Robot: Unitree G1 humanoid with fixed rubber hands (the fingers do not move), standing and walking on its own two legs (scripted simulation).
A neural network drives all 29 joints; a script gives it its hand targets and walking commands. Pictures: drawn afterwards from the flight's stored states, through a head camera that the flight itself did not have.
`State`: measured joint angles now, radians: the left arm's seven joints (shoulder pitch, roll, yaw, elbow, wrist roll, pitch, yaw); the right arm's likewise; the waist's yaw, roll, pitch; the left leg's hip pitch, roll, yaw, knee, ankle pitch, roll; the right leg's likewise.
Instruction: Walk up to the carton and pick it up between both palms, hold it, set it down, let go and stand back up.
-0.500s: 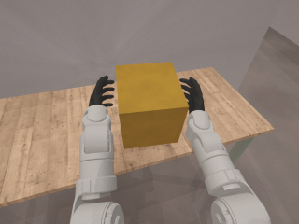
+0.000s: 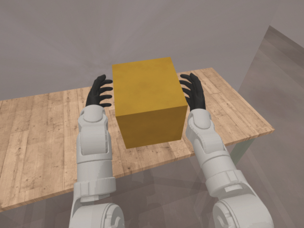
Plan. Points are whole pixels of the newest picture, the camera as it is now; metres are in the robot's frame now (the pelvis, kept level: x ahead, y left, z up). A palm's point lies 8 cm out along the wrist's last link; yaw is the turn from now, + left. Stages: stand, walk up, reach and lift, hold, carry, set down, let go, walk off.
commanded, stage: reach and lift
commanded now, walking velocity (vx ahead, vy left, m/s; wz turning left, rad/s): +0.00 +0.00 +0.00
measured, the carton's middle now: (147, 103) +0.41 -0.01 +0.12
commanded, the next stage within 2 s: hold in 0.54 s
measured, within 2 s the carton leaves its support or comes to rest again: neither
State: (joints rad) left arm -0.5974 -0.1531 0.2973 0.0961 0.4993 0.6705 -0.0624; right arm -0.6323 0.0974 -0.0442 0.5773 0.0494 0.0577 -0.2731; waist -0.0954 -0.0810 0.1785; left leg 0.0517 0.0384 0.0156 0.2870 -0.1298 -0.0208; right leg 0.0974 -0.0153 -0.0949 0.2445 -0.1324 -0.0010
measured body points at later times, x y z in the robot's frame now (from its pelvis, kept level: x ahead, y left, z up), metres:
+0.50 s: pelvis -0.01 +0.00 +0.00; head -0.02 +0.03 +0.45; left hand +0.37 +0.12 +0.17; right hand +0.37 -0.13 +0.17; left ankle +0.04 +0.13 -0.75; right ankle +0.02 -0.11 -0.75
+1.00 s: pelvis -0.01 +0.00 +0.00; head -0.04 +0.03 +0.45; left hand +0.36 +0.13 +0.18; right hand +0.36 -0.13 +0.18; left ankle +0.04 +0.13 -0.75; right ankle +0.02 -0.11 -0.75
